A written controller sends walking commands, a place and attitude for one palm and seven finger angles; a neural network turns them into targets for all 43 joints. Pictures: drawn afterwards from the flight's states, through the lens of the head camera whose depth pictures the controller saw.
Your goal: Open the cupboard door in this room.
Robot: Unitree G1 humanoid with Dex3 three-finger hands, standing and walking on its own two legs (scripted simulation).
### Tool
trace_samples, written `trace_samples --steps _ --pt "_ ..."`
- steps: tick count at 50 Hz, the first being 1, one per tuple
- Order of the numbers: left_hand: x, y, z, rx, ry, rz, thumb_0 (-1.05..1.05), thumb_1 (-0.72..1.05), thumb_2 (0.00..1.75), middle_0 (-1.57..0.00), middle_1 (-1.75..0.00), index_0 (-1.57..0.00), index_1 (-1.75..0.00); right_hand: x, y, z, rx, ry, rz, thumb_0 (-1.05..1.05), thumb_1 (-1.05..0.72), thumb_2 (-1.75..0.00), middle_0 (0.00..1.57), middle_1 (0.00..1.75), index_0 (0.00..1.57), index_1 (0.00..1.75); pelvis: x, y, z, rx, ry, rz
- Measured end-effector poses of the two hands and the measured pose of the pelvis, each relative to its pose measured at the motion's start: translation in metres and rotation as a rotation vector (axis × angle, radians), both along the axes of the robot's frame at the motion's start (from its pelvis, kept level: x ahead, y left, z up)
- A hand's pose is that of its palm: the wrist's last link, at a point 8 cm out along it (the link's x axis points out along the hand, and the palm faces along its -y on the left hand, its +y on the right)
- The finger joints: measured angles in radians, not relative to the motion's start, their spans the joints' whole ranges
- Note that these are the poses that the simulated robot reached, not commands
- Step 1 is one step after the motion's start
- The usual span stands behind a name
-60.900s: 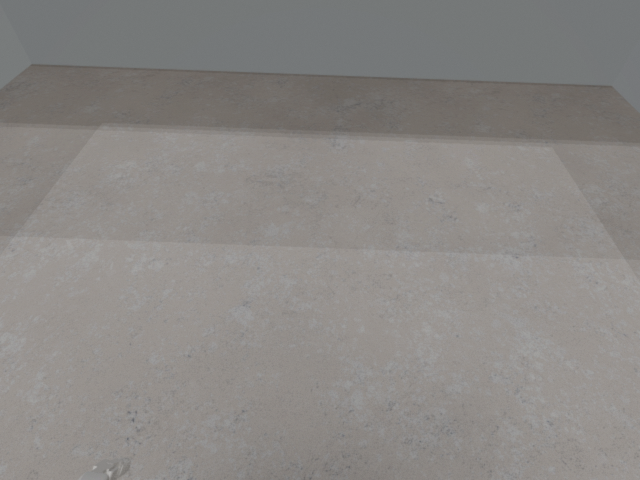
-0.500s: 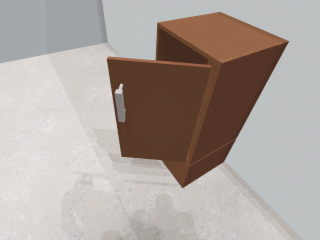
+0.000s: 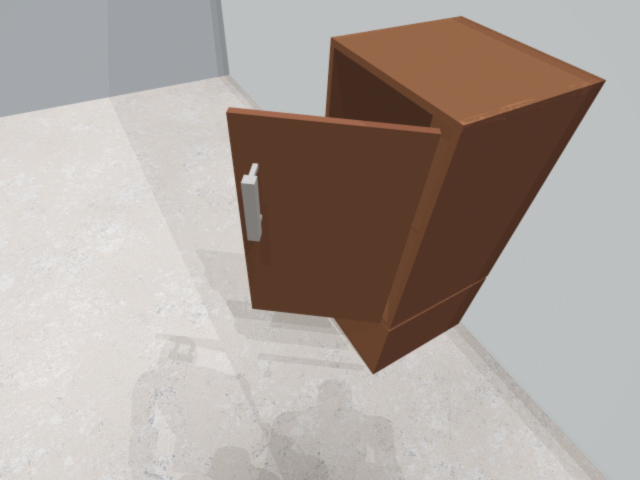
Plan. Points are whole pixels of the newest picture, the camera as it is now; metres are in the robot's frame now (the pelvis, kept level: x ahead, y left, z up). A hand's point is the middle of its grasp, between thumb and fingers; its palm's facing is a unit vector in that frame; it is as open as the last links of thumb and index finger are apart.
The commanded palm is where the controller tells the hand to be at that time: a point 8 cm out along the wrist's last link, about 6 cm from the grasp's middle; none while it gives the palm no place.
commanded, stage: shuffle to correct the standing spot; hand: left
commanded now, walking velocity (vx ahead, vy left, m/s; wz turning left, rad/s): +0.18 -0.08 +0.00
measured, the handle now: (254, 202) +0.59 +0.17 -0.03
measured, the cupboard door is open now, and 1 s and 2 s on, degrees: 54 54 54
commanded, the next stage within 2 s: come to a stop and stand still in 0.02 s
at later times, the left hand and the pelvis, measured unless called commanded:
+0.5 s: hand out of the picture +0.11 +0.15 -0.18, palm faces +0.01 -0.97 -0.22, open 7.3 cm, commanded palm none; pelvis +0.05 -0.04 +0.00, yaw +0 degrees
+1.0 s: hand out of the picture +0.03 +0.17 -0.17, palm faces -0.01 -0.99 -0.14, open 7.3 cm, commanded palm none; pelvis +0.02 +0.01 +0.01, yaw -1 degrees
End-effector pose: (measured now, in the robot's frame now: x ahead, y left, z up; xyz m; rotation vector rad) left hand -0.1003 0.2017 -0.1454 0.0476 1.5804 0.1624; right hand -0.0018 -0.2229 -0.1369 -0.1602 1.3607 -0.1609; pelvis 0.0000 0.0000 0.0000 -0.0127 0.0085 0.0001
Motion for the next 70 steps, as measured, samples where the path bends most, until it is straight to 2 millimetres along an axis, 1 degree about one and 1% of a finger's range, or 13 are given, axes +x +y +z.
trace_samples --steps 4,7,10,15,20,24,33,38,44,51,56,62,70 --pt "0.006 -0.011 -0.008 -0.026 0.020 0.009 0.00 0.91 0.90 -0.19 -0.30 -0.20 -0.30 0.017 -0.003 -0.002 -0.012 -0.018 -0.001 0.01 -0.92 -0.90 0.20 0.29 0.20 0.30 0.016 -0.002 -0.005 -0.004 -0.005 -0.001" --pt "0.024 -0.017 -0.013 -0.046 0.022 -0.013 0.00 0.91 0.90 -0.19 -0.30 -0.20 -0.30 0.028 -0.004 -0.003 -0.018 -0.035 -0.020 0.01 -0.92 -0.90 0.20 0.29 0.20 0.30 0.029 -0.005 -0.008 0.011 0.003 -0.020" --pt "0.059 -0.020 -0.012 -0.047 -0.003 -0.068 0.00 0.91 0.89 -0.19 -0.30 -0.20 -0.30 0.031 -0.006 -0.001 -0.016 -0.048 -0.049 0.01 -0.92 -0.90 0.20 0.29 0.20 0.30 0.038 -0.009 -0.006 0.023 0.005 -0.042" --pt "0.138 -0.023 -0.008 0.008 -0.163 -0.118 0.01 0.91 0.89 -0.20 -0.30 -0.20 -0.30 0.021 -0.007 -0.003 0.019 0.026 -0.064 0.01 -0.91 -0.90 0.20 0.29 0.20 0.30 0.048 -0.024 -0.001 0.023 -0.006 -0.034" --pt "0.179 -0.013 -0.004 0.075 -0.241 -0.134 0.03 0.94 0.89 -0.20 -0.30 -0.20 -0.30 0.022 -0.015 -0.010 0.049 0.076 -0.094 0.01 -0.91 -0.90 0.20 0.29 0.20 0.30 0.058 -0.038 -0.003 0.027 -0.004 -0.023" --pt "0.198 -0.008 0.000 0.102 -0.302 -0.126 0.02 0.93 0.89 -0.19 -0.30 -0.20 -0.30 0.029 -0.021 -0.011 0.041 0.084 -0.076 0.01 -0.91 -0.90 0.20 0.29 0.20 0.30 0.054 -0.038 -0.004 0.019 -0.003 -0.001" --pt "0.183 0.018 -0.011 0.073 -0.327 -0.082 0.00 0.92 0.89 -0.20 -0.30 -0.20 -0.30 0.063 -0.020 0.004 -0.042 -0.059 -0.020 0.01 -0.91 -0.90 0.20 0.29 0.20 0.30 0.031 -0.011 -0.007 0.014 -0.016 0.003" --pt "0.164 0.032 -0.010 0.048 -0.288 -0.069 0.00 0.91 0.89 -0.20 -0.30 -0.20 -0.30 0.061 -0.001 0.013 -0.048 -0.090 0.010 0.01 -0.91 -0.90 0.20 0.29 0.20 0.30 0.026 0.004 -0.001 0.005 -0.013 0.005" --pt "0.137 0.032 -0.003 0.014 -0.226 -0.071 0.00 0.91 0.90 -0.19 -0.30 -0.20 -0.30 0.048 0.007 0.021 -0.052 -0.073 0.003 0.01 -0.94 -0.90 0.20 0.29 0.20 0.30 0.026 0.011 0.009 -0.001 0.010 -0.002" --pt "0.125 0.020 0.000 0.011 -0.160 -0.105 0.01 0.92 0.90 -0.19 -0.30 -0.20 -0.30 0.012 0.004 0.014 -0.029 0.001 -0.044 0.01 -0.93 -0.90 0.20 0.30 0.20 0.30 0.018 0.003 0.010 0.001 0.017 -0.010" --pt "0.123 0.009 -0.003 0.052 -0.186 -0.135 0.01 0.92 0.90 -0.19 -0.30 -0.20 -0.30 -0.013 -0.007 -0.003 0.013 0.068 -0.068 0.01 -0.92 -0.90 0.20 0.30 0.20 0.30 0.010 -0.010 0.000 0.000 0.009 -0.028" --pt "0.128 0.002 -0.002 0.064 -0.214 -0.147 0.01 0.91 0.89 -0.20 -0.30 -0.20 -0.30 -0.011 -0.011 -0.012 0.039 0.035 -0.069 0.01 -0.91 -0.90 0.20 0.29 0.20 0.30 0.016 -0.016 -0.005 -0.010 -0.009 -0.005" --pt "0.144 -0.002 0.006 0.095 -0.264 -0.123 0.01 0.92 0.89 -0.20 -0.30 -0.20 -0.30 0.011 -0.010 -0.015 0.064 0.010 -0.026 0.02 -0.93 -0.90 0.20 0.29 0.20 0.30 0.026 -0.024 -0.002 0.011 -0.013 -0.004"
